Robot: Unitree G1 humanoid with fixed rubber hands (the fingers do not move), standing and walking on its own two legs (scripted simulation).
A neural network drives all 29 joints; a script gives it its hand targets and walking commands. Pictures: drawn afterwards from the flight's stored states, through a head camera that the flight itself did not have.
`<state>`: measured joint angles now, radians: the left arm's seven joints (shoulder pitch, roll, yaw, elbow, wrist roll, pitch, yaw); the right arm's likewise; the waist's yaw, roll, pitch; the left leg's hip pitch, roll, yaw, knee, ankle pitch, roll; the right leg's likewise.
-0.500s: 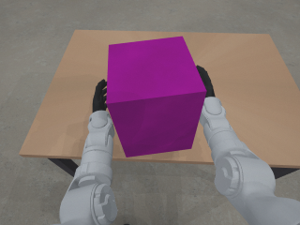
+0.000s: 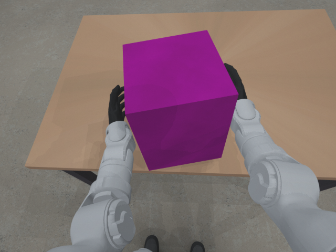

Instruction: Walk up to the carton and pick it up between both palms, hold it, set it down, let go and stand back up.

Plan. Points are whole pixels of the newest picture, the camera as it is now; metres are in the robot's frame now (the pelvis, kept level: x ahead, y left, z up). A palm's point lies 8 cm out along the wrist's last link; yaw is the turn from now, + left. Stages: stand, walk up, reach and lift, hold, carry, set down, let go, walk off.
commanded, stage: set down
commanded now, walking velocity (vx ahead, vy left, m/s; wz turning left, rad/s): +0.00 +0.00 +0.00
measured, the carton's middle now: (175, 105) +0.45 +0.04 +0.02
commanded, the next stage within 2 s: none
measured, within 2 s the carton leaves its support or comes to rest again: rests again in 1.64 s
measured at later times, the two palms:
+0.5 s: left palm (118, 120) +0.39 +0.18 +0.02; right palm (236, 97) +0.47 -0.10 +0.04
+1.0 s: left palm (119, 119) +0.39 +0.18 +0.02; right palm (236, 96) +0.47 -0.10 +0.03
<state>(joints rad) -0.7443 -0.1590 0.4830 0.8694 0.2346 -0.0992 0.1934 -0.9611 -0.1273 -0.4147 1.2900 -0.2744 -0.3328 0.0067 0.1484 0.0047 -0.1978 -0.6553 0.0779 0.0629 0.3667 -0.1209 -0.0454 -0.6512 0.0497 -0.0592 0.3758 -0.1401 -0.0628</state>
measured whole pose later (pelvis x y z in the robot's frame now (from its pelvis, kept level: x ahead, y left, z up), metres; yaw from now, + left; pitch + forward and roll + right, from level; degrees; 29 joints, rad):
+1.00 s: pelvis -0.01 +0.00 +0.00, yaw -1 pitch +24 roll +1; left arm -0.79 -0.19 0.59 0.88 0.33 -0.16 0.18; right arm -0.99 -0.12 -0.57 1.25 -0.40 -0.30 0.07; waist 0.16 -0.02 -0.16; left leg -0.65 0.07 0.09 0.35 -0.11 -0.03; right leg -0.67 0.04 -0.03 0.39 -0.13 -0.06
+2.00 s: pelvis -0.02 +0.01 -0.01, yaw -2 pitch +30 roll -1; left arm -0.86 -0.07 0.31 0.82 0.06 -0.02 0.25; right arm -1.06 -0.29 -0.15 1.16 0.02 -0.13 0.07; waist 0.20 0.01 -0.22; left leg -0.86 0.09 0.08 0.47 -0.13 -0.03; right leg -0.84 0.06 -0.04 0.43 -0.11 -0.05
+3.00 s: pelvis -0.03 +0.00 -0.01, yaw +0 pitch +27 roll +0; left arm -0.68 -0.01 0.13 0.54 -0.09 0.12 0.25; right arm -0.90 -0.48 0.02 1.02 0.28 -0.13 0.15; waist 0.15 0.00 -0.17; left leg -0.82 0.08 0.05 0.46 -0.10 -0.03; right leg -0.80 0.04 -0.07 0.45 -0.12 -0.06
